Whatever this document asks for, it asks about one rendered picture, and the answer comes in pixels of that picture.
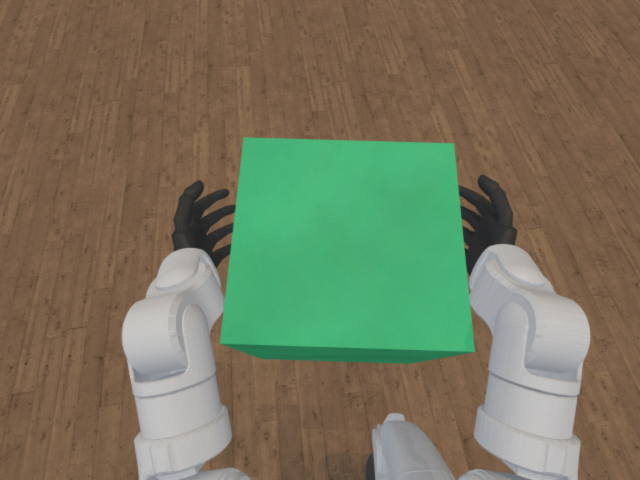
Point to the robot right hand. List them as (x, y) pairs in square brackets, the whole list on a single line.
[(495, 225)]

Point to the robot left hand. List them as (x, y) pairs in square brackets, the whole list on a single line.
[(191, 232)]

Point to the robot right thigh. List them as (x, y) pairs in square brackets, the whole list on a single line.
[(404, 452)]

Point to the robot right shin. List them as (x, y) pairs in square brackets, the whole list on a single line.
[(390, 417)]

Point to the left robot forearm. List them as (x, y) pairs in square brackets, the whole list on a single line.
[(166, 340)]

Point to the right robot forearm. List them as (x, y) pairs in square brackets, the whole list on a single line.
[(540, 340)]

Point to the carton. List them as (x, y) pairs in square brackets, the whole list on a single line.
[(348, 251)]

